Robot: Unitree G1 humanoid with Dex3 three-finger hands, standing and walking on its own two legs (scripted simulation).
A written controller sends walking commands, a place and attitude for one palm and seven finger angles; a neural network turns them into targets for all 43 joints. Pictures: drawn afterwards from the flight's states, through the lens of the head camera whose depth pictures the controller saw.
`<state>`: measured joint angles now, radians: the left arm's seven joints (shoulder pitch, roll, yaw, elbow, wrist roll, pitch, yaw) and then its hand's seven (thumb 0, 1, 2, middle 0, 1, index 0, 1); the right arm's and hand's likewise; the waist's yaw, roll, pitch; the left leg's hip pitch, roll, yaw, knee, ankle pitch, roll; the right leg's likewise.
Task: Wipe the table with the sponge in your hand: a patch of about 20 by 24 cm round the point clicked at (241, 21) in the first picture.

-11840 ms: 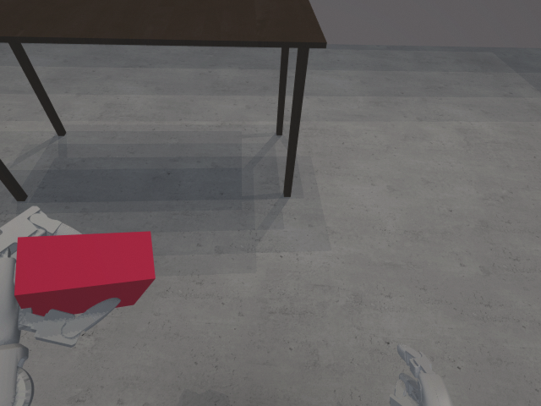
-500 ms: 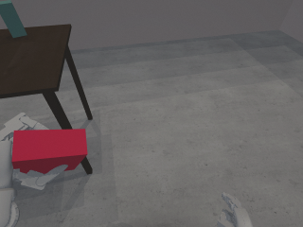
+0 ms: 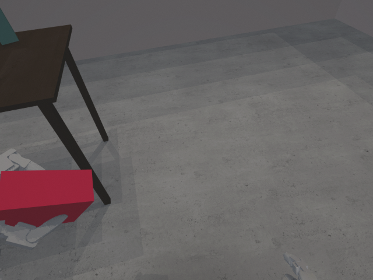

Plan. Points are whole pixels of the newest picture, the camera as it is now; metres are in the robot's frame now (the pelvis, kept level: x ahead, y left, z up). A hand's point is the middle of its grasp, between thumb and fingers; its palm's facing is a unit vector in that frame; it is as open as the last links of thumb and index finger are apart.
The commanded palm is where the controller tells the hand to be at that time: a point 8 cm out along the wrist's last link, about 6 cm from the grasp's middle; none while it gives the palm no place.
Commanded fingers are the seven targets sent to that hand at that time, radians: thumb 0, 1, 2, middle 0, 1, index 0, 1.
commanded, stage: come to a stop and stand still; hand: left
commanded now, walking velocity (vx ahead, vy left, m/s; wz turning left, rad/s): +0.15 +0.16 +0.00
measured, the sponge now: (57, 200) +0.21 +0.23 +0.15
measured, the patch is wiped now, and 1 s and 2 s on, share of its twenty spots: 0.00 0.00 0.00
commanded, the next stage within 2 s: look again from close up in 0.70 s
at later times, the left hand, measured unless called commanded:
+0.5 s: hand (13, 229) +0.15 +0.24 +0.18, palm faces +0.43 -0.78 -0.46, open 9.6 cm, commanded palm +0.10 +0.29 +0.19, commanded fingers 0.00 0.10 1.30 -1.20 -1.60 -1.20 -1.60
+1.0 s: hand out of the picture +0.18 +0.29 +0.18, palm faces +0.45 -0.81 -0.38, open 9.6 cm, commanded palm +0.10 +0.31 +0.19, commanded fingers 0.00 0.10 1.30 -1.20 -1.60 -1.20 -1.60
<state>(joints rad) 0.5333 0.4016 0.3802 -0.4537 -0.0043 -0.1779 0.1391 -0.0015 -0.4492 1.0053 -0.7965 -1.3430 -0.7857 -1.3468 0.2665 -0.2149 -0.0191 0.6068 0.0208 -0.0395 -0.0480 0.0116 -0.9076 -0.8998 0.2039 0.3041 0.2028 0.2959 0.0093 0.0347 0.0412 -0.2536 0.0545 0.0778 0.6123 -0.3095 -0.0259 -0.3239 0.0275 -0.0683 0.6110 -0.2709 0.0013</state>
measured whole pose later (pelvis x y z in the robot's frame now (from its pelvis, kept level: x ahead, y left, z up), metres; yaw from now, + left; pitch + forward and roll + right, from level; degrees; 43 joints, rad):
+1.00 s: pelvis -0.05 +0.03 +0.01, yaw +0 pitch -3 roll +1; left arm 0.31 0.38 0.41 -0.32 -0.04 -0.27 0.11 0.00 -0.45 1.01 -0.80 -1.34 -0.79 -1.35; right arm 0.25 -0.21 0.01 0.59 0.01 -0.14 0.00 0.01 -0.91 -0.90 0.21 0.30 0.20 0.30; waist 0.02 -0.03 0.10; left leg -0.11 -0.03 0.10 0.46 -0.30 0.05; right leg -0.32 0.02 -0.05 0.44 -0.12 -0.03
